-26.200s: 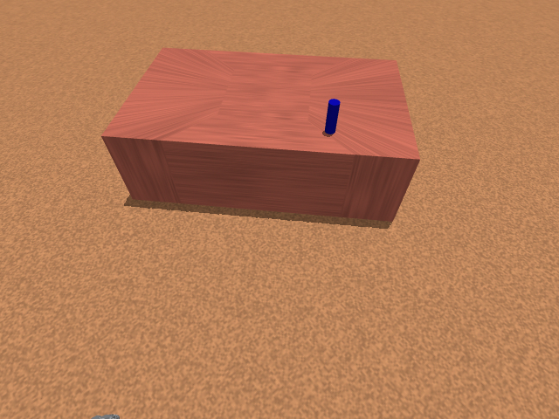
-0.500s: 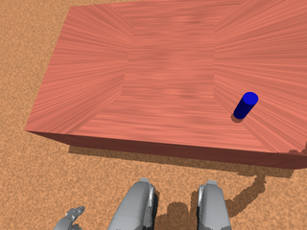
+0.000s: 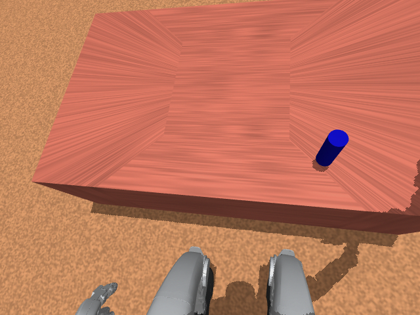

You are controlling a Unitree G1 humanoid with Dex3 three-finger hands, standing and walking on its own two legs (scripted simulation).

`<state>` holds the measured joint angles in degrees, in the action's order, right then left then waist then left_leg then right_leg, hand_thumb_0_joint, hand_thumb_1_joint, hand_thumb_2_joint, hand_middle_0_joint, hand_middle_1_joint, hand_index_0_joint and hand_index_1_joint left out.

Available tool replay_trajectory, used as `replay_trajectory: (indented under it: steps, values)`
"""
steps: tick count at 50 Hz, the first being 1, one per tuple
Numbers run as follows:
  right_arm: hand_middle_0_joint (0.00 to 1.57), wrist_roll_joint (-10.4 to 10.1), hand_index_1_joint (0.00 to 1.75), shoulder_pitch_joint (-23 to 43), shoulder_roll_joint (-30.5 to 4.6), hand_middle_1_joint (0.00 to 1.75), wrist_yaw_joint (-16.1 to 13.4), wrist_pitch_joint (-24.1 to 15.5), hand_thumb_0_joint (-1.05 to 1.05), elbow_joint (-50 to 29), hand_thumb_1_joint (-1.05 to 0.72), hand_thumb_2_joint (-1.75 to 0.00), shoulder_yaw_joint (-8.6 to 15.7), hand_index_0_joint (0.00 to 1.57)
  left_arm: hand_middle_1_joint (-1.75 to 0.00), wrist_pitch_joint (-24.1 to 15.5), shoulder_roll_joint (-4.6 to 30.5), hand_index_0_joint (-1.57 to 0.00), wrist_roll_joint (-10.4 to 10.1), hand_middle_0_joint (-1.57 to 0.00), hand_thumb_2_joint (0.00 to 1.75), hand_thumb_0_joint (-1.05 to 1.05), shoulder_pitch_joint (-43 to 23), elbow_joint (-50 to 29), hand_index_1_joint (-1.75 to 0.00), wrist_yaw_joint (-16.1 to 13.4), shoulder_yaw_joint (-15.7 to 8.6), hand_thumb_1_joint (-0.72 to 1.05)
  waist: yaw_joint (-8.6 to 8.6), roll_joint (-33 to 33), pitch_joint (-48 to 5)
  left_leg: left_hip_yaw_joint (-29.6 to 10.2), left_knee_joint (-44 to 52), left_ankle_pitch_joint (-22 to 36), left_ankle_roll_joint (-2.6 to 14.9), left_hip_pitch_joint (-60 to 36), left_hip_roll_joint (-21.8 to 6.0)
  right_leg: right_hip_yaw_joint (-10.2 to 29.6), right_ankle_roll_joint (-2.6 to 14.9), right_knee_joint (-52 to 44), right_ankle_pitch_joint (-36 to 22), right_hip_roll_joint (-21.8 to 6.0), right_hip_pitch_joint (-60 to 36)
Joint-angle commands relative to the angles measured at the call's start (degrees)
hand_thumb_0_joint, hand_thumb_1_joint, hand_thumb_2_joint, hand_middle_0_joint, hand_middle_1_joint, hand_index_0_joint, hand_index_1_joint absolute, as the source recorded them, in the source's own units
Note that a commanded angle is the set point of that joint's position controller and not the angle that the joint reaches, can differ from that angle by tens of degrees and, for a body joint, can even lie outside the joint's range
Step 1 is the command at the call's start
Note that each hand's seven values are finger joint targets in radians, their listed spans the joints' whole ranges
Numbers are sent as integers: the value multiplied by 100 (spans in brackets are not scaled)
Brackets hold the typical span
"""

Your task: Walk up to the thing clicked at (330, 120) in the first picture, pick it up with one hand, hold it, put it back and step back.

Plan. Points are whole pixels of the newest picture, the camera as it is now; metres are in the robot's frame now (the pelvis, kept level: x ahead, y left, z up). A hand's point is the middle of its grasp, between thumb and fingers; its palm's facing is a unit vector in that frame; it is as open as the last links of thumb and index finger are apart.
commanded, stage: go down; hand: right
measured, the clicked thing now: (330, 149) +0.48 -0.22 -0.21
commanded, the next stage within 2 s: none
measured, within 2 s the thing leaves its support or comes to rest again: neither
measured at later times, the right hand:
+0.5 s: hand out of the picture +0.42 -0.41 +0.06, palm faces +0.26 +0.96 -0.01, open 16.9 cm
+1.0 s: hand out of the picture +0.44 -0.40 +0.07, palm faces +0.26 +0.97 -0.01, open 16.9 cm
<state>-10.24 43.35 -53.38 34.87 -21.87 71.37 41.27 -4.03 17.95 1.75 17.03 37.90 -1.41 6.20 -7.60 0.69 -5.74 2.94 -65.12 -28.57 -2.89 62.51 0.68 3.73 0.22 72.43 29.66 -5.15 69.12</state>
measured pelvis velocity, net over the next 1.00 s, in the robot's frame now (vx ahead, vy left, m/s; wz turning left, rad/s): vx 0.00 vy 0.00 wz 0.01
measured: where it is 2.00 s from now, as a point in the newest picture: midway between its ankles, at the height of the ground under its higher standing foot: (237, 309)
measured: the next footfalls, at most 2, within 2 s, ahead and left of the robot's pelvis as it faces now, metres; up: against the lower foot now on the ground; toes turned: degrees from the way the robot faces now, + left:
none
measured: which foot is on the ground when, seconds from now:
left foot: down 0.00-1.00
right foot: down 0.00-1.00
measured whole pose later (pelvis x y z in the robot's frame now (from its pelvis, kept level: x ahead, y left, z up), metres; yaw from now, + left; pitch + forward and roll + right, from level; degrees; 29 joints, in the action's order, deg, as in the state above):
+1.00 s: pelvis +0.00 +0.00 +0.00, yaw +1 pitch +26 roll +7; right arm -9.2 45.6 -55.7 34.0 -22.2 75.1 41.9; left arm -4.2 19.1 2.1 17.2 36.2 -1.2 6.2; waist -8.4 0.1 -5.7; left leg 2.5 -65.8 -28.7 -3.0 63.4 1.0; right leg 3.5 0.3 73.1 30.0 -5.5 69.8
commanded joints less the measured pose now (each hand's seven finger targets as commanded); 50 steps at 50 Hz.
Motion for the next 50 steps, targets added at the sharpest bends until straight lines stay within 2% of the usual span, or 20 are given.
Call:
replay_trajectory:
  steps: [1,7,13,17,23,26,28,29,30,31,33,34,37,38,39,40,44,46,48,50]
  values:
    - [5,-221,6,1672,-2399,6,74,-469,0,-1711,40,-11,376,5,-29,-144,1366,-20,-55,-20,89,0,779,-274,-29,-144,-541,89,246,-1633,-3231,72,583,1533,462,-722,177,191,100,-948,-2446,126,-3122]
    - [5,-136,6,2076,-2538,6,-30,-428,0,-1812,41,-10,288,5,-29,-167,1378,-20,-48,-20,89,0,746,-156,-29,-222,-586,89,204,-1950,-3049,70,755,1165,480,-672,168,196,48,-1251,-1977,118,-3375]
    - [5,-46,6,1966,-2272,6,6,-263,0,-841,40,-11,47,5,-29,-195,1276,-19,-17,-21,89,0,819,-82,-30,-211,-494,87,44,-1551,-2440,31,809,1463,450,-717,166,108,94,-1084,-2111,146,-2842]
    - [4,-23,6,1729,-2105,6,54,-265,0,-244,42,-12,-12,4,-29,-208,1259,-20,-11,-21,90,0,739,-244,-30,-138,-421,88,48,-1189,-2096,33,679,1379,425,-654,180,116,142,-975,-1763,152,-2263]
    - [4,-162,6,1267,-2339,6,152,-452,0,-651,42,-12,401,4,-29,-167,1358,-20,-1,-21,89,0,758,-405,-30,-69,-452,89,232,-1215,-2883,28,324,1719,402,-656,192,162,130,-612,-2465,134,-2439]
    - [4,-240,6,1799,-2799,6,205,-623,0,-1902,42,-11,613,4,-29,-151,1495,-20,-11,-20,89,0,744,-395,-30,-121,-574,90,287,-1880,-3858,33,230,1831,419,-628,182,209,70,-588,-3069,109,-3329]
    - [5,-303,6,1842,-2828,6,208,-601,0,-2557,41,-10,628,4,-29,-147,1446,-20,-36,-20,89,0,765,-378,-30,-165,-577,90,291,-2238,-4326,40,277,1886,415,-714,178,264,26,-647,-3503,63,-3910]
    - [5,-286,6,1677,-2726,6,210,-497,0,-2271,42,-10,563,5,-29,-143,1363,-20,-55,-20,89,0,761,-346,-30,-191,-522,89,254,-2152,-4093,65,326,1825,414,-668,198,282,9,-705,-3604,60,-3885]
    - [5,-307,6,1682,-2425,6,211,-360,0,-1503,41,-10,332,5,-29,-117,1432,-19,-60,-20,89,0,801,-155,-30,-224,-587,89,51,-1902,-3295,73,451,1568,419,-419,220,273,31,-777,-3227,59,-3571]
    - [6,-312,5,1684,-2223,5,199,-294,0,-1244,38,-10,224,5,-29,-113,1291,-20,-64,-20,89,0,747,-99,-30,-225,-522,88,3,-1774,-2818,76,550,1371,427,-329,226,279,53,-901,-2795,79,-3189]
    - [6,-192,6,2813,-2887,6,87,-429,0,-2450,43,-9,384,5,-29,-159,1469,-19,-40,-20,89,0,812,-34,-30,-265,-650,88,140,-2392,-3627,30,617,1306,483,-507,151,263,12,-1086,-2529,72,-3813]
    - [6,-70,5,2849,-2966,5,23,-374,0,-2307,41,-9,302,5,-29,-161,1453,-19,-23,-20,89,0,768,-36,-30,-281,-649,88,111,-2462,-3587,44,706,1161,490,-547,149,245,9,-1173,-2275,73,-3924]
    - [6,19,6,1824,-1918,6,-52,-75,0,-476,36,-11,-207,6,-29,-139,1192,-20,-28,-21,89,0,800,-21,-30,-217,-460,87,-43,-1659,-2149,81,832,1223,454,-476,201,162,32,-1178,-2038,127,-2877]
    - [6,27,6,1907,-1885,6,-104,-137,0,-544,37,-11,-187,5,-29,-155,1117,-20,-10,-21,89,0,774,-73,-30,-196,-393,88,2,-1575,-2184,99,796,1287,454,-502,194,189,47,-1187,-2010,113,-2769]
    - [5,70,6,2155,-2252,6,-149,-225,0,-853,40,-11,-9,5,-29,-165,1215,-20,14,-21,89,0,806,-77,-30,-190,-444,88,130,-1757,-2423,108,711,1320,464,-466,168,264,14,-1212,-2104,67,-2960]
    - [5,116,6,2249,-2363,6,-176,-252,0,-814,42,-10,-2,5,-29,-151,1322,-20,41,-21,89,0,851,-98,-30,-171,-507,88,126,-1920,-2492,92,688,1336,474,-365,169,258,3,-1166,-2247,40,-3108]
    - [4,54,6,1498,-1907,6,-136,-249,0,-238,42,-12,-13,4,-29,-146,1214,-20,30,-21,89,0,797,-342,-30,-73,-413,90,104,-1220,-2221,111,566,1499,444,-484,216,236,95,-947,-2237,60,-2464]
    - [4,8,6,1509,-2283,6,-117,-356,0,-516,43,-12,256,4,-29,-123,1305,-20,20,-21,89,0,782,-408,-29,-60,-452,89,203,-1139,-2427,78,500,1460,443,-615,210,230,132,-908,-2041,86,-2318]
    - [4,-93,6,1370,-2375,6,-33,-422,0,-672,42,-11,430,4,-29,-115,1336,-20,-5,-21,89,0,741,-487,-29,-60,-468,90,227,-1103,-2623,63,466,1457,422,-657,206,216,151,-841,-2044,92,-2339]
    - [4,-142,6,1467,-2601,6,39,-517,0,-1122,43,-11,590,4,-29,-106,1350,-20,-8,-20,88,0,751,-483,-29,-78,-472,90,255,-1294,-3199,30,377,1711,409,-776,184,179,143,-695,-2474,109,-2652]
